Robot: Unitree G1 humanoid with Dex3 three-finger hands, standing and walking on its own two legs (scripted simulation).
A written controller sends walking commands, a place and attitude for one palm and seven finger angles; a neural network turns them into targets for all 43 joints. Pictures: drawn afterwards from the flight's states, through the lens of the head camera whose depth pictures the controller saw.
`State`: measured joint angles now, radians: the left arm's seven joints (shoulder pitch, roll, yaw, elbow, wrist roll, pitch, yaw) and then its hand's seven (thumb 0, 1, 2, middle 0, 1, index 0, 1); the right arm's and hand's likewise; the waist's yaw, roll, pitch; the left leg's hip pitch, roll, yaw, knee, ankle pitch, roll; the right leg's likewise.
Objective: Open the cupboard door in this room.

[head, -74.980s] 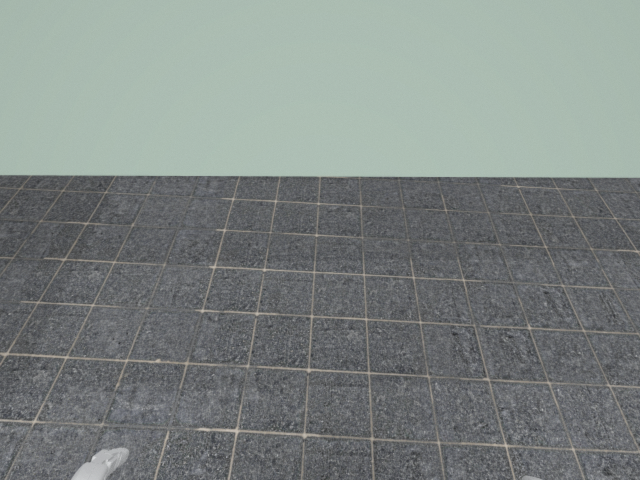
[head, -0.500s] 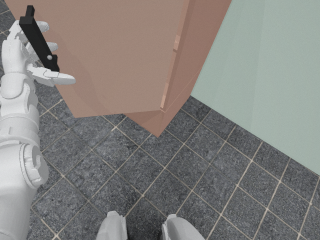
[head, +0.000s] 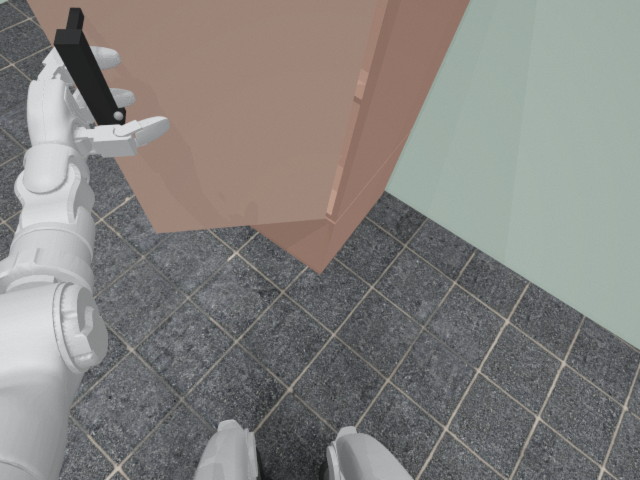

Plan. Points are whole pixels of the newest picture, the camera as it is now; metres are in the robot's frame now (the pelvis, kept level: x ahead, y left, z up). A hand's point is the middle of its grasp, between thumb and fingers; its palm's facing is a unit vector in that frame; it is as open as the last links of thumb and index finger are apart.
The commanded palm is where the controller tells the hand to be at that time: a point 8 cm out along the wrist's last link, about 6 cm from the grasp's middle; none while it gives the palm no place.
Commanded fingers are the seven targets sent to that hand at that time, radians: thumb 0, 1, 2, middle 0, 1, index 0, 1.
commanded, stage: close the thumb around the handle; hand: left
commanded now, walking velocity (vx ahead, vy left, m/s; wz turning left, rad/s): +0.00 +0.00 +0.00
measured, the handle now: (99, 84) +0.59 +0.21 +0.09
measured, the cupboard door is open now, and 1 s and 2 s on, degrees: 44 61 89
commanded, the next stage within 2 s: pull the door open along its arc in 0.36 s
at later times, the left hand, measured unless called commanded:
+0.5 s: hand (118, 111) +0.54 +0.19 +0.09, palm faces +0.08 -1.00 -0.01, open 5.7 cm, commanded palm +0.51 +0.22 +0.09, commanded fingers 0.00 0.90 0.90 -0.40 -1.35 -0.40 -1.35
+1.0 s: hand (137, 180) +0.44 +0.16 +0.09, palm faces +0.09 -0.99 +0.05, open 6.2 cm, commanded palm +0.38 +0.22 +0.09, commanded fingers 0.00 0.90 0.90 -0.40 -1.35 -0.40 -1.35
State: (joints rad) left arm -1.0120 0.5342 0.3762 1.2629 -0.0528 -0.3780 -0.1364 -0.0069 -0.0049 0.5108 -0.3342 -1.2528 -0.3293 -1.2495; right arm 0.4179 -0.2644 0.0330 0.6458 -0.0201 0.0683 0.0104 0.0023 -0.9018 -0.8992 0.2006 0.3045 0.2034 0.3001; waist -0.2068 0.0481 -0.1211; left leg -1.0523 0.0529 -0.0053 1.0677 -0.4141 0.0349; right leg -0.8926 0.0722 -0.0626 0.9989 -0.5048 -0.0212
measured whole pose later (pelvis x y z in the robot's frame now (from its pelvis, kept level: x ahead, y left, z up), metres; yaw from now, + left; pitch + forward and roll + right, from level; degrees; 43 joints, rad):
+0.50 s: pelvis +0.00 +0.00 +0.00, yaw +0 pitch +23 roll -4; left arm -1.01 0.55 0.39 1.26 -0.06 -0.38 -0.15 0.01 0.72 0.82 -0.37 -1.35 -0.38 -1.34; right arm 0.43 -0.27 0.03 0.65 -0.02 0.07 0.00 0.00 -0.90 -0.90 0.20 0.30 0.20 0.30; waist -0.21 0.05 -0.12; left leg -1.05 0.06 -0.01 1.06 -0.42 0.03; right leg -0.89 0.08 -0.06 0.99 -0.51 -0.03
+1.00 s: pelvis +0.03 +0.00 +0.02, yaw -1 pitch +17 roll -2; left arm -0.41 0.23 0.26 0.66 -0.19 -0.33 -0.06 0.01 0.68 0.72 -0.35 -1.34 -0.35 -1.32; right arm 0.38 -0.25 0.00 0.56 0.02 0.09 0.03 0.01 -0.90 -0.90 0.20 0.30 0.20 0.30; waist -0.10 0.04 -0.17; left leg -0.82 0.05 0.05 0.94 -0.42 0.03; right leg -0.68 0.07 -0.01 0.89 -0.50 -0.02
